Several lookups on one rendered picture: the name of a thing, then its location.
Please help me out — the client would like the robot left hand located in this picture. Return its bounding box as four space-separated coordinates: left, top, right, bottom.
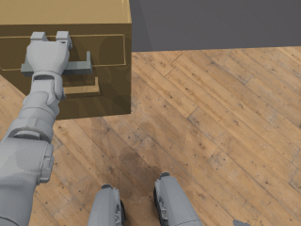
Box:
26 31 72 101

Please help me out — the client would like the right robot thigh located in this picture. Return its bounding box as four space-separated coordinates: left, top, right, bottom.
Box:
154 175 203 226

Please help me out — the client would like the robot left forearm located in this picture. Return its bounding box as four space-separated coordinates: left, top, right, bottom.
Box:
0 71 63 147

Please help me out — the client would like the cabinet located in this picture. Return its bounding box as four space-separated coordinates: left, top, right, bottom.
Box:
0 0 132 121

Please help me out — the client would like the drawer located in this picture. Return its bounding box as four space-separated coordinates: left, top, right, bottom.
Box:
0 34 124 70

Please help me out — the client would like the robot right shin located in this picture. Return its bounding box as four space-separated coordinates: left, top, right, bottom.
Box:
158 171 177 219

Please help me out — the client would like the handle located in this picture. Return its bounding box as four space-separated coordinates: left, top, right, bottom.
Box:
63 85 100 98
21 51 92 77

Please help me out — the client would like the left robot upper arm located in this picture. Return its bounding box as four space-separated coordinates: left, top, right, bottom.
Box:
0 137 55 226

